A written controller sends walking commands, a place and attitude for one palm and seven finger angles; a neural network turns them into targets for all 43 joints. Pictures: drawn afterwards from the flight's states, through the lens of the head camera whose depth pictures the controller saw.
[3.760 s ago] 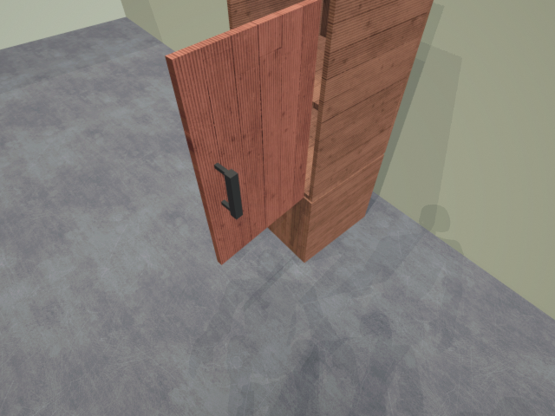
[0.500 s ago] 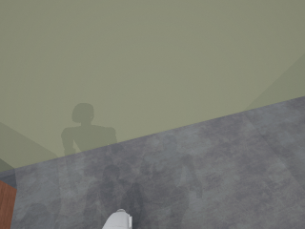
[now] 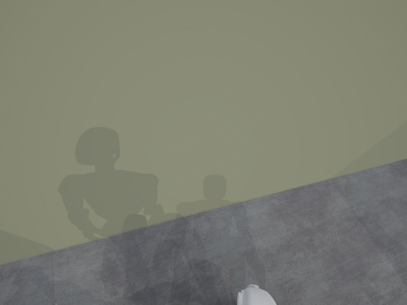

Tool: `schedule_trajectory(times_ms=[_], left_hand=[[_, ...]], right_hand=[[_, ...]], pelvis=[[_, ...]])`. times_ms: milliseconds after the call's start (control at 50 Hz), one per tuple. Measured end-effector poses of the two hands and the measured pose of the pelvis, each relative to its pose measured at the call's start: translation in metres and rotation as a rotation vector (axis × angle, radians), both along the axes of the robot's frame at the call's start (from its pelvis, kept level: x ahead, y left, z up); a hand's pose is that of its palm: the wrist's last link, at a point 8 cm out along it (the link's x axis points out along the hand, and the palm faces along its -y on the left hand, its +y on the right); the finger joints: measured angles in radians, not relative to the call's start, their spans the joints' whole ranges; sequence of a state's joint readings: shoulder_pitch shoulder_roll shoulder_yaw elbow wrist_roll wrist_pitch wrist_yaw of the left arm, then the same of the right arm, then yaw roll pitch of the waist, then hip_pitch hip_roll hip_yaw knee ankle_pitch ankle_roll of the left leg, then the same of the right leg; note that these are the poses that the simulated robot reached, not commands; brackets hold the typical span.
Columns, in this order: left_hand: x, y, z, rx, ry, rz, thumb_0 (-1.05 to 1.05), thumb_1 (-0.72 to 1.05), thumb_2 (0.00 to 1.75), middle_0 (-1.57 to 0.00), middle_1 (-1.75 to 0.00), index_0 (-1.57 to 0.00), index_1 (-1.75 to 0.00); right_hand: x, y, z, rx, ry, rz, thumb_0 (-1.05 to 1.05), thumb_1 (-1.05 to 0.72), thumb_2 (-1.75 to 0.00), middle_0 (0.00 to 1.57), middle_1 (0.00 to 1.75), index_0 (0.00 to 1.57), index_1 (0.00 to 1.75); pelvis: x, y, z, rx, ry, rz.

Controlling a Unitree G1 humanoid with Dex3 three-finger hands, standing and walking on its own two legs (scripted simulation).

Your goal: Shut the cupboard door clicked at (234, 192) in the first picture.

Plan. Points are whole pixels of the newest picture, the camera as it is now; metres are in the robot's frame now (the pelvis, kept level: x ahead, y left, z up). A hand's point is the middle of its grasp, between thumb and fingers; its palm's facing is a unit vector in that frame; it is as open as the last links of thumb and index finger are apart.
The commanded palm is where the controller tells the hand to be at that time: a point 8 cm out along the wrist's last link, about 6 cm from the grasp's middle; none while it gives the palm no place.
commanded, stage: turn to face it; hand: left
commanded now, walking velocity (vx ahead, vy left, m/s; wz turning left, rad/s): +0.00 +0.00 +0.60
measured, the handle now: out of the picture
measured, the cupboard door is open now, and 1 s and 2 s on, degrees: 96 96 96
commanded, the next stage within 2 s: none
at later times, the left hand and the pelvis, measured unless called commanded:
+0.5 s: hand (122, 302) +0.15 +0.20 -0.21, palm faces +0.32 -0.94 -0.15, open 7.2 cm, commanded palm none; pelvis +0.11 -0.01 -0.03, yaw +18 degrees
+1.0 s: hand out of the picture +0.12 +0.16 -0.16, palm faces +0.54 -0.79 -0.29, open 7.4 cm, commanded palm none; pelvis +0.17 -0.05 -0.01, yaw +35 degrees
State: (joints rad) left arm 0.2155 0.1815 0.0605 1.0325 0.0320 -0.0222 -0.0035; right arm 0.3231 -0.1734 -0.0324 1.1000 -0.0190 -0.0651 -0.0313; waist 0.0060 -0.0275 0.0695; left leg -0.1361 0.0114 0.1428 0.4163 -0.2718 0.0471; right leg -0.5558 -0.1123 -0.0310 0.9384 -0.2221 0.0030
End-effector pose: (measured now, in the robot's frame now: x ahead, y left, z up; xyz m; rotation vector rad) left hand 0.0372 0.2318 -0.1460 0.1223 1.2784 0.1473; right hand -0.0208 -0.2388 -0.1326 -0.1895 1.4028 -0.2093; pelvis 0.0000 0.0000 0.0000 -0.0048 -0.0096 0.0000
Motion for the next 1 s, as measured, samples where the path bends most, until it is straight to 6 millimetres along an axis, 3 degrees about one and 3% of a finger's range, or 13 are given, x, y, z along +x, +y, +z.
schedule_trajectory(times_ms=[80,140,180,220,360,440,500,620,740,880,1000], left_hand=[[0.080,-0.001,0.006,0.037,-0.103,-0.050,0.01,0.93,0.90,-0.20,-0.30,-0.20,-0.30],[0.128,-0.010,0.006,0.058,-0.175,-0.055,0.01,0.93,0.90,-0.20,-0.30,-0.20,-0.30],[0.148,-0.017,0.005,0.068,-0.215,-0.046,0.01,0.93,0.90,-0.20,-0.30,-0.20,-0.30],[0.155,-0.023,0.007,0.065,-0.230,-0.027,0.01,0.92,0.90,-0.20,-0.30,-0.20,-0.30],[0.130,-0.031,-0.001,0.008,-0.165,0.112,0.00,0.92,0.90,-0.20,-0.30,-0.20,-0.30],[0.110,-0.010,-0.017,-0.004,-0.144,0.210,-0.01,0.93,0.90,-0.20,-0.30,-0.21,-0.30],[0.091,0.009,-0.031,-0.003,-0.096,0.267,-0.01,0.93,0.90,-0.20,-0.30,-0.21,-0.30],[0.066,0.033,-0.015,0.050,-0.029,0.347,0.01,0.92,0.90,-0.20,-0.30,-0.20,-0.30],[0.060,0.033,0.009,0.106,-0.029,0.409,0.01,0.92,0.90,-0.20,-0.30,-0.20,-0.30],[0.062,0.003,0.016,0.174,-0.054,0.461,0.01,0.91,0.90,-0.20,-0.30,-0.20,-0.30],[0.047,-0.037,0.022,0.131,-0.005,0.540,0.01,0.91,0.90,-0.20,-0.30,-0.20,-0.30]], right_hand=[[-0.012,-0.002,-0.002,0.030,0.113,-0.045,0.00,-0.93,-0.90,0.20,0.30,0.20,0.30],[-0.009,-0.006,-0.013,0.064,0.186,-0.060,0.01,-0.92,-0.90,0.20,0.30,0.20,0.30],[0.004,-0.012,-0.021,0.079,0.216,-0.054,0.01,-0.92,-0.90,0.20,0.30,0.20,0.30],[0.027,-0.017,-0.024,0.078,0.210,-0.027,0.01,-0.91,-0.90,0.20,0.30,0.20,0.30],[0.158,-0.024,-0.012,0.040,0.004,0.138,0.01,-0.91,-0.90,0.20,0.30,0.20,0.30],[0.231,-0.012,-0.002,-0.006,-0.127,0.261,0.01,-0.91,-0.90,0.20,0.30,0.20,0.30],[0.273,0.000,-0.002,-0.037,-0.213,0.337,0.01,-0.91,-0.90,0.20,0.30,0.20,0.30],[0.309,0.019,0.014,-0.039,-0.235,0.437,0.00,-0.91,-0.90,0.20,0.30,0.20,0.30],[0.329,0.022,0.009,0.007,-0.187,0.505,0.01,-0.91,-0.90,0.20,0.30,0.20,0.30],[0.362,0.007,-0.022,0.069,-0.139,0.549,0.01,-0.90,-0.90,0.20,0.30,0.20,0.30],[0.395,0.012,-0.017,0.079,-0.118,0.619,0.01,-0.91,-0.90,0.20,0.30,0.20,0.30]], pelvis=[[0.033,-0.014,-0.003,0.001,-0.001,0.031],[0.060,-0.028,-0.013,0.015,0.003,0.065],[0.071,-0.034,-0.020,0.011,0.009,0.088],[0.077,-0.036,-0.019,0.004,0.004,0.124],[0.096,-0.031,-0.010,0.003,0.014,0.219],[0.104,-0.018,-0.017,-0.014,0.018,0.274],[0.109,-0.006,-0.028,-0.032,0.030,0.308],[0.122,-0.005,-0.013,-0.034,0.047,0.361],[0.136,-0.015,-0.004,-0.032,0.045,0.424],[0.156,-0.043,-0.017,0.001,0.049,0.513],[0.165,-0.050,-0.006,0.017,0.042,0.607]])
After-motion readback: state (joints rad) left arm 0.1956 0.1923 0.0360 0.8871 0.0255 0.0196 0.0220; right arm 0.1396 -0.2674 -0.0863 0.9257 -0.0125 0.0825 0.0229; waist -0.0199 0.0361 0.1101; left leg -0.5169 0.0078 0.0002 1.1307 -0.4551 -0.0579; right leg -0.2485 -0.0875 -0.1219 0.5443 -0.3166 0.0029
